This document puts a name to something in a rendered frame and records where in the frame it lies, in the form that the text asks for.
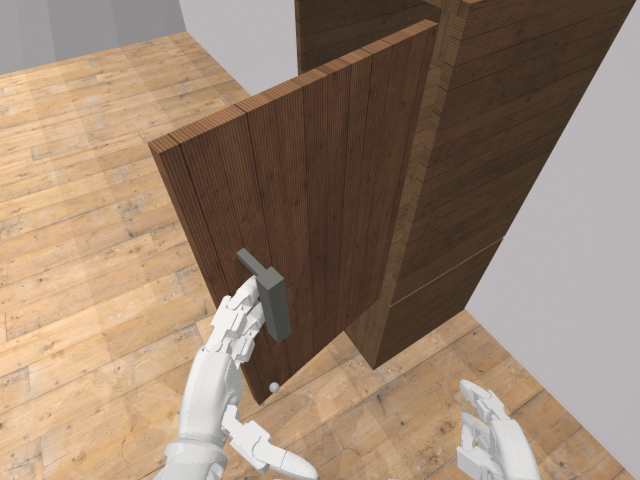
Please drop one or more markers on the cupboard door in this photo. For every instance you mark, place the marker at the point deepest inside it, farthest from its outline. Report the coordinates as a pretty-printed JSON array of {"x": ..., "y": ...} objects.
[{"x": 307, "y": 176}]

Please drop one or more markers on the robot left forearm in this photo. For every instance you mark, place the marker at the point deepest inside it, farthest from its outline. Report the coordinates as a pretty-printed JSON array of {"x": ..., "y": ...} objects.
[{"x": 193, "y": 460}]

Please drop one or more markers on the handle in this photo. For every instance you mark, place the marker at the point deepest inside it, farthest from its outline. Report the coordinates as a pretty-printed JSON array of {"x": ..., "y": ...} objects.
[{"x": 272, "y": 292}]

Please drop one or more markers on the robot right hand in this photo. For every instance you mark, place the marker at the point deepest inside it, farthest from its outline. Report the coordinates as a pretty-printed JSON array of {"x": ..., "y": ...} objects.
[{"x": 504, "y": 452}]

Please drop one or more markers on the robot left hand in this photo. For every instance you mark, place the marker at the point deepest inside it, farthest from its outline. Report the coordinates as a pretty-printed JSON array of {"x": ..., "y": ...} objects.
[{"x": 215, "y": 377}]

